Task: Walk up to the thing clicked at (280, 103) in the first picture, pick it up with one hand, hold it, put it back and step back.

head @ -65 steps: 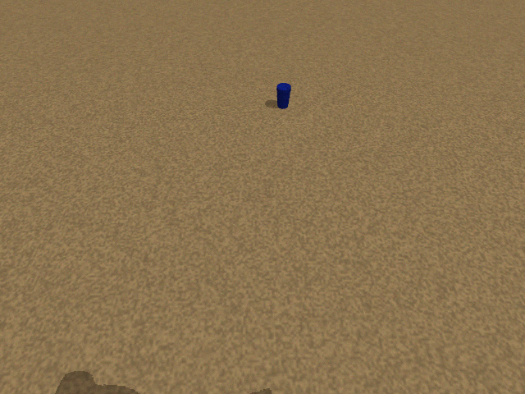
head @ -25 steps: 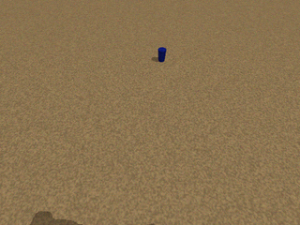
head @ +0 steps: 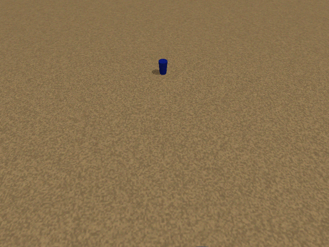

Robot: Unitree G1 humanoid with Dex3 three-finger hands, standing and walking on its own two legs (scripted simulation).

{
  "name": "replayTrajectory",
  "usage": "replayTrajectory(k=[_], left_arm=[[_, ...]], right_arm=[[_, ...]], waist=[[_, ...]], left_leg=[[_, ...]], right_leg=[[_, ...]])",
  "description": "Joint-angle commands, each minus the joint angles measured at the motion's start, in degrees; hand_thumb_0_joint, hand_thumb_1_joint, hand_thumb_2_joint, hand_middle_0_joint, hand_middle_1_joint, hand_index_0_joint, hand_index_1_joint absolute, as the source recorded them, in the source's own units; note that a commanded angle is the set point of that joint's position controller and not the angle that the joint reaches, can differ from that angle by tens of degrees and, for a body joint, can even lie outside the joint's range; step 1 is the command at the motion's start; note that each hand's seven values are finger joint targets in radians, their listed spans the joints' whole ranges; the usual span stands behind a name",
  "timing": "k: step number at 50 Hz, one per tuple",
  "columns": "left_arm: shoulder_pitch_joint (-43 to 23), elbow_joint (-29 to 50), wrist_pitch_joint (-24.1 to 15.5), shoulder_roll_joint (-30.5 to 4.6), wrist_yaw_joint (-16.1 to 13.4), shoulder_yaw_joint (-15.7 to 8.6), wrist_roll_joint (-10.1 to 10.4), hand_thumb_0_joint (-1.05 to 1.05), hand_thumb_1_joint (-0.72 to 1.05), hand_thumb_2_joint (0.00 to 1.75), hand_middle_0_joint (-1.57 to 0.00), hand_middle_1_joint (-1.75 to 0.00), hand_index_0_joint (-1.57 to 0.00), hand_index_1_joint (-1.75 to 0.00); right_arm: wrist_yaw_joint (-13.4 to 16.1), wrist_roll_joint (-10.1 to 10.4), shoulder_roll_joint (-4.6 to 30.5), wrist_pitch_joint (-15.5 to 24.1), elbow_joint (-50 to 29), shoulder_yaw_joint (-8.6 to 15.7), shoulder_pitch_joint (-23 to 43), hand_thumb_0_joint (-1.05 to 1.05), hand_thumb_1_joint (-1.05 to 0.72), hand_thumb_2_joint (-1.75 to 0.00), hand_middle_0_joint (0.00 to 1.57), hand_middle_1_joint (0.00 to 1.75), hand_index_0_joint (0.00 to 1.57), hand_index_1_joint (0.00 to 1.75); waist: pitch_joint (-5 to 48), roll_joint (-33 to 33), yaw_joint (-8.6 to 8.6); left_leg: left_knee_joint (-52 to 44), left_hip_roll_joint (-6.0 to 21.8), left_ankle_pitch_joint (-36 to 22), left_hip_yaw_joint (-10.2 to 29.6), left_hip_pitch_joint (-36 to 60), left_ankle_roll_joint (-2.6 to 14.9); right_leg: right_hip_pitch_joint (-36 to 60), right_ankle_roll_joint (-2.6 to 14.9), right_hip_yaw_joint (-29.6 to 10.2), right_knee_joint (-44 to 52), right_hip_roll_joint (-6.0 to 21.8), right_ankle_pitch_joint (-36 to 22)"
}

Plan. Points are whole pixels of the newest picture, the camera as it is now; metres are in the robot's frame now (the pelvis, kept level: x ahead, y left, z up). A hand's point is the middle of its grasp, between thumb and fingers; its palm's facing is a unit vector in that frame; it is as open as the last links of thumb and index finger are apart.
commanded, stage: walk up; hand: left
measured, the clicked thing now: (163, 67) +1.86 +0.00 -0.71
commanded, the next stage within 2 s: none
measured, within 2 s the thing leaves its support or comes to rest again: neither
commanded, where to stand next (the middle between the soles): +1.49 -0.15 m, yaw -6 degrees
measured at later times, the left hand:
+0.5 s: hand (94, 215) +0.24 +0.22 -0.15, palm faces -0.06 -0.94 -0.34, open 7.3 cm
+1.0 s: hand (122, 113) +0.63 +0.18 -0.13, palm faces -0.17 -0.88 -0.44, open 7.3 cm
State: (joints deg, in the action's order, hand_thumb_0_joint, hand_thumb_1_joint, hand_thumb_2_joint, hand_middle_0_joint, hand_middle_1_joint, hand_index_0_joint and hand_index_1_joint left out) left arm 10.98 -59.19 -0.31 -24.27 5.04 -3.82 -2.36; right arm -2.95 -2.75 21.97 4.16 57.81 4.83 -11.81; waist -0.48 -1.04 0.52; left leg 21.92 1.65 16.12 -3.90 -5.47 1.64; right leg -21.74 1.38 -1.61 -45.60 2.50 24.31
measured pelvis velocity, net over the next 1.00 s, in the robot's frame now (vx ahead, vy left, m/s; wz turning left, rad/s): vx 0.48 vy -0.10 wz -0.11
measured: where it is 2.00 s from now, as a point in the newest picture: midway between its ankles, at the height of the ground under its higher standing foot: (180, 143)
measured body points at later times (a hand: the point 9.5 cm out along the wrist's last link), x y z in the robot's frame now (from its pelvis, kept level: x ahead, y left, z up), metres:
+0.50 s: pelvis +0.20 -0.06 -0.01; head +0.21 -0.05 +0.44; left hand +0.24 +0.27 -0.13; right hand +0.30 -0.39 -0.10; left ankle +0.35 +0.08 -0.72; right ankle +0.12 -0.18 -0.74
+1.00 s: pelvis +0.48 -0.10 -0.03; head +0.48 -0.12 +0.42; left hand +0.64 +0.22 -0.10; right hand +0.44 -0.43 -0.15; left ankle +0.38 +0.07 -0.73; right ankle +0.57 -0.23 -0.74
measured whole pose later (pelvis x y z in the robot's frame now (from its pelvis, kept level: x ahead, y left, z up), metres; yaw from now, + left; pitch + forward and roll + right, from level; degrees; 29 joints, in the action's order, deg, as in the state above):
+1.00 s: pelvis +0.48 -0.10 -0.03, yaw -7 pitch -2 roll +1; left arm 10.4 -52.1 -4.7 -26.3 5.3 -4.2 -1.2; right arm -3.6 -1.0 25.6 3.6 53.4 4.1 -21.6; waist -1.9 1.9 2.5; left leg 38.8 6.8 27.9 -6.7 -4.5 0.0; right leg -25.4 1.2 3.5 -36.8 3.9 9.8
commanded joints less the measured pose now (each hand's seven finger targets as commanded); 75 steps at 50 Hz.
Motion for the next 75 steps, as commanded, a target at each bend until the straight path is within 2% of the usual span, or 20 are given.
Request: replayTrajectory(k=[1, 6, 8, 9, 13, 22, 26, 27, 28, 29, 34, 47, 48, 50, 56, 65, 69, 71, 72, 75], left_arm=[[-5.09, 7.97, -2.6, -11.33, 1.67, -3.19, 0.59, 0.0, 0.9, 0.9, -0.2, -0.3, -0.2, -0.3], [11.9, 2.72, -3.71, -13.9, 0.04, -5.55, 0.07, 0.0, 0.9, 0.9, -0.2, -0.3, -0.2, -0.3], [15.62, 5.4, -4.65, -22.65, -1.79, -6.83, -0.13, 0.0, 0.9, 0.9, -0.2, -0.3, -0.2, -0.3], [7.79, 7.98, -4.71, -23.48, -1.68, -6.38, 1.18, 0.0, 0.9, 0.9, -0.2, -0.3, -0.2, -0.3], [1.3, 9.49, -5.46, -17.03, -2.17, -4.47, 2.0, 0.0, 0.9, 0.9, -0.2, -0.3, -0.2, -0.3], [3.31, 12.01, -6.37, -17.48, -1.77, -4.21, 1.6, 0.0, 0.9, 0.9, -0.2, -0.3, -0.2, -0.3], [2.87, 11.91, -5.74, -15.83, -1.76, -3.32, 1.68, 0.0, 0.9, 0.9, -0.2, -0.3, -0.2, -0.3], [5.6, 11.94, -5.49, -13.2, -1.91, -2.38, 1.65, 0.0, 0.9, 0.9, -0.2, -0.3, -0.2, -0.3], [8.45, 12.77, -5.35, -8.28, -2.31, -0.8, 2.27, 0.0, 0.9, 0.9, -0.2, -0.3, -0.2, -0.3], [7.96, 12.72, -5.45, -10.34, -2.82, -1.1, 2.67, 0.0, 0.9, 0.9, -0.2, -0.3, -0.2, -0.3], [7.93, 9.12, -5.13, -13.19, -1.81, -1.83, 2.82, 0.0, 0.9, 0.9, -0.2, -0.3, -0.2, -0.3], [4.27, 8.49, -4.92, -12.58, 0.03, -3.58, 1.67, 0.0, 0.9, 0.9, -0.2, -0.3, -0.2, -0.3], [9.54, 7.08, -5.52, -14.54, -0.7, -4.56, 1.49, 0.0, 0.9, 0.9, -0.2, -0.3, -0.2, -0.3], [15.58, 8.28, -6.11, -23.29, -2.14, -6.14, 2.01, 0.0, 0.9, 0.9, -0.2, -0.3, -0.2, -0.3], [3.48, 11.49, -6.66, -15.52, -3.04, -3.37, 2.86, 0.0, 0.9, 0.9, -0.2, -0.3, -0.2, -0.3], [6.08, 12.46, -6.98, -16.29, -2.85, -3.58, 1.95, 0.0, 0.9, 0.9, -0.2, -0.3, -0.2, -0.3], [5.32, 12.85, -6.35, -14.97, -3.07, -2.43, 1.72, 0.0, 0.9, 0.9, -0.2, -0.3, -0.2, -0.3], [9.48, 13.81, -5.81, -7.59, -3.16, -0.16, 2.75, 0.0, 0.9, 0.9, -0.2, -0.3, -0.2, -0.3], [9.01, 12.56, -5.38, -14.36, -4.2, -1.34, 2.56, 0.0, 0.9, 0.9, -0.2, -0.3, -0.2, -0.3], [10.66, 9.07, -5.39, -14.11, -3.66, -1.08, 3.12, 0.0, 0.9, 0.9, -0.2, -0.3, -0.2, -0.3]], right_arm=[[0.43, -0.26, 18.77, 1.7, -6.95, 4.6, 6.64, 0.0, -0.9, -0.9, 0.2, 0.3, 0.2, 0.3], [-0.12, -0.17, 14.23, 0.51, -8.0, 2.85, 7.23, 0.0, -0.9, -0.9, 0.2, 0.3, 0.2, 0.3], [-0.19, 1.55, 9.94, 0.39, -11.46, 0.76, 7.27, 0.0, -0.9, -0.9, 0.2, 0.3, 0.2, 0.3], [-0.02, 1.24, 15.14, 0.03, -10.47, 2.1, 8.86, 0.0, -0.9, -0.9, 0.2, 0.3, 0.2, 0.3], [-1.25, 1.84, 15.75, -0.1, -5.86, 2.31, 0.33, 0.0, -0.9, -0.9, 0.2, 0.3, 0.2, 0.3], [-2.99, 1.21, 13.51, 0.2, -10.7, 2.89, 7.56, 0.0, -0.9, -0.9, 0.2, 0.3, 0.2, 0.3], [-2.05, 1.05, 13.93, 1.33, -8.54, 3.87, -1.1, 0.0, -0.9, -0.9, 0.2, 0.3, 0.2, 0.3], [-1.23, 0.59, 16.44, 1.74, -6.24, 5.03, -9.48, 0.0, -0.9, -0.9, 0.2, 0.3, 0.2, 0.3], [-0.24, -0.67, 20.83, 2.17, -5.79, 6.54, -16.39, 0.0, -0.9, -0.9, 0.2, 0.3, 0.2, 0.3], [0.1, 1.16, 24.41, 2.33, -7.82, 6.96, -13.87, 0.0, -0.9, -0.9, 0.2, 0.3, 0.2, 0.3], [0.29, 2.91, 16.89, 2.68, -11.02, 3.49, -2.81, 0.0, -0.9, -0.9, 0.2, 0.3, 0.2, 0.3], [0.2, 2.27, 16.92, 2.18, -11.98, 2.8, -1.99, 0.0, -0.9, -0.9, 0.2, 0.3, 0.2, 0.3], [0.14, 2.1, 13.93, 2.03, -11.6, 1.5, -4.77, 0.0, -0.9, -0.9, 0.2, 0.3, 0.2, 0.3], [0.56, 2.69, 13.09, 1.87, -12.92, 0.67, -6.29, 0.0, -0.9, -0.9, 0.2, 0.3, 0.2, 0.3], [-0.38, 2.64, 14.25, 0.43, -7.81, 1.64, -7.67, 0.0, -0.9, -0.9, 0.2, 0.3, 0.2, 0.3], [-2.6, 1.8, 11.61, 0.66, -11.82, 2.15, 5.27, 0.0, -0.9, -0.9, 0.2, 0.3, 0.2, 0.3], [-1.93, 1.66, 14.59, 1.0, -8.6, 3.98, -5.3, 0.0, -0.9, -0.9, 0.2, 0.3, 0.2, 0.3], [-0.23, 0.83, 23.03, 1.71, -8.2, 6.41, -15.85, 0.0, -0.9, -0.9, 0.2, 0.3, 0.2, 0.3], [-0.13, 3.35, 24.44, 1.51, -9.56, 6.68, -12.46, 0.0, -0.9, -0.9, 0.2, 0.3, 0.2, 0.3], [0.56, 3.38, 16.89, 1.62, -11.55, 3.67, -4.15, 0.0, -0.9, -0.9, 0.2, 0.3, 0.2, 0.3]], waist=[[-3.0, 11.21, -0.83], [3.55, -6.03, -9.09], [2.44, -20.23, -9.92], [-4.22, -9.32, -7.01], [-5.16, -5.54, -1.0], [-4.45, -2.87, -3.26], [0.49, 1.6, 1.89], [5.64, 9.16, 4.9], [9.95, 20.26, 7.04], [8.53, 17.44, 6.45], [-1.97, 9.41, -0.08], [1.1, 1.43, -4.6], [4.45, -5.79, -6.83], [6.26, -16.54, -8.34], [-0.65, -9.27, -1.0], [-1.88, -4.29, -3.35], [2.75, 2.29, 3.29], [9.05, 21.64, 6.61], [9.26, 12.74, 5.88], [0.9, 6.31, 1.05]], left_leg=[[-14.75, 15.11, 20.36, 11.84, -2.91, 8.95], [17.53, 5.49, 11.07, -3.27, -21.23, 4.24], [45.68, -3.2, 17.82, 2.23, -38.22, 0.05], [47.19, 2.92, 11.98, 8.53, -36.01, -0.34], [38.09, 7.25, 1.29, 7.89, -28.39, -0.48], [14.64, 6.41, -7.68, 2.53, -20.88, -2.53], [6.68, 1.15, -6.28, -2.92, -1.85, -0.72], [5.56, 0.78, 0.06, -1.28, 9.78, 1.56], [0.63, 13.94, 14.61, 18.91, 19.92, 5.8], [-11.55, 24.06, 27.48, 42.9, 17.6, 11.1], [-10.02, 16.59, 5.97, 13.58, -3.21, 9.58], [6.28, 11.48, -3.53, 0.05, -11.58, 6.19], [21.47, 6.87, -7.37, -3.73, -16.95, 4.62], [46.84, -2.64, 14.78, -0.09, -36.73, 0.82], [38.34, 5.53, 0.7, 6.36, -26.59, -0.29], [13.28, 3.88, -9.7, 0.79, -19.93, -0.59], [9.76, 0.13, -5.84, -1.35, 2.94, 2.15], [-4.72, 21.05, 16.73, 37.44, 18.94, 8.66], [-8.71, 24.37, 19.7, 43.2, 13.86, 13.02], [-7.35, 16.51, 2.98, 20.57, 3.27, 9.08]], right_leg=[[-4.63, -1.49, 1.16, 4.15, 4.05, -2.79], [29.7, -0.7, 8.71, 15.6, -2.77, -9.06], [26.09, 9.0, -38.71, 41.65, 19.89, 29.17], [16.6, 12.2, -41.81, 43.5, 22.91, 34.11], [10.39, 8.63, -18.43, 38.49, 13.56, 14.12], [8.7, 9.79, -6.59, 35.76, 11.43, 3.43], [6.6, 7.5, 0.32, 18.08, 7.58, -16.78], [1.9, 5.67, 3.87, 1.7, 3.5, -21.33], [-11.46, 2.74, 4.48, -16.61, -1.37, -6.95], [-20.86, 2.26, -0.61, -24.02, -6.86, 5.49], [-13.44, -0.06, -3.75, -15.66, 4.34, -6.36], [14.06, 0.89, 6.76, 11.54, 0.43, -15.59], [24.57, 2.36, 4.74, 15.03, 0.0, -8.56], [33.58, 12.31, -37.58, 32.03, 22.65, 3.96], [12.21, 10.6, -9.07, 30.89, 12.89, -14.63], [11.94, 9.53, -0.41, 29.28, 12.35, -16.35], [3.1, 6.63, 4.59, 11.86, 8.87, -23.01], [-18.24, 1.58, 4.72, -19.84, -4.11, 5.06], [-18.05, 2.3, -2.07, -24.4, -1.65, 5.23], [-15.19, 1.55, -3.79, -20.39, 3.61, -5.42]])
